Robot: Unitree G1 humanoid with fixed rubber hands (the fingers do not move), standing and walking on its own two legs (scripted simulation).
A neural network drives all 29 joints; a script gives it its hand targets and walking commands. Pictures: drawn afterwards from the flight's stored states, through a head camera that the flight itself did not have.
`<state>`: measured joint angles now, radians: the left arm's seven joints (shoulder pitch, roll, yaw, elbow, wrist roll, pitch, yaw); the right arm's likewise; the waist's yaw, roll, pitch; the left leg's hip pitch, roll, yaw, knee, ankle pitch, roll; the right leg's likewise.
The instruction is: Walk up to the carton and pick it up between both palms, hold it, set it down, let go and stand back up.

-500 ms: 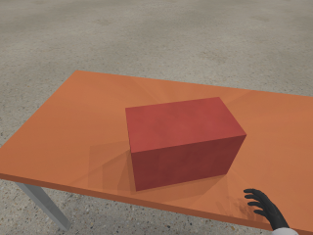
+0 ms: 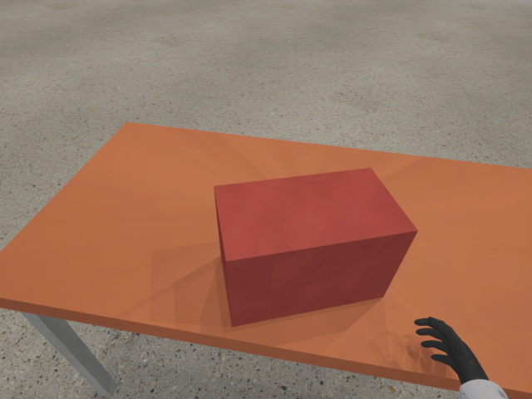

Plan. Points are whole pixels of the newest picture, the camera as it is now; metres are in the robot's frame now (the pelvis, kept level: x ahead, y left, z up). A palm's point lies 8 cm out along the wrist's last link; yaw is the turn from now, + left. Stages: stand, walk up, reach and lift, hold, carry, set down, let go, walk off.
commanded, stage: stand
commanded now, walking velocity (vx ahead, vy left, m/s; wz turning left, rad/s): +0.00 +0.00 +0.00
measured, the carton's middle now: (303, 244) +0.41 -0.05 +0.01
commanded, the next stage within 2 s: none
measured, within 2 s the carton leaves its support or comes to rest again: neither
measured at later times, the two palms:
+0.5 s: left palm out of the picture +0.09 +0.31 -0.10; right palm (466, 369) +0.21 -0.28 -0.01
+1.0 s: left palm out of the picture +0.11 +0.31 -0.10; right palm (467, 365) +0.22 -0.28 -0.01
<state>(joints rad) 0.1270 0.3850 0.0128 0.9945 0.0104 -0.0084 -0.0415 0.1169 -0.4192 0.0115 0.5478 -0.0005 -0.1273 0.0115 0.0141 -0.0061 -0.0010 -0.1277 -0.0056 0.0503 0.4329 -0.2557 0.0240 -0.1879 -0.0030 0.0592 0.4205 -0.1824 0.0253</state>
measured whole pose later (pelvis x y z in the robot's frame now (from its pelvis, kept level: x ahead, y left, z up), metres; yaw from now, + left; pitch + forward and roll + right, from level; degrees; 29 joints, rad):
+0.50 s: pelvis +0.00 +0.01 +0.00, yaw -1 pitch -3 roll +0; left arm 0.14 0.39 0.01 1.02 0.01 0.00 -0.03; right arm 0.06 -0.41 -0.01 0.62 0.00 -0.12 0.01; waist 0.01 -0.01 0.00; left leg -0.11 -0.01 0.06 0.39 -0.24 0.03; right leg -0.18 -0.01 0.08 0.39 -0.16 0.03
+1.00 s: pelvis +0.01 +0.01 +0.00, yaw -2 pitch -3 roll +0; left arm 0.13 0.39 0.01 1.00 0.01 0.00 -0.03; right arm 0.04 -0.41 -0.01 0.64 0.00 -0.11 0.01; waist 0.01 -0.01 0.01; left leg -0.09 -0.02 0.08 0.38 -0.24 0.03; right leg -0.17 -0.01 0.10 0.39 -0.17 0.04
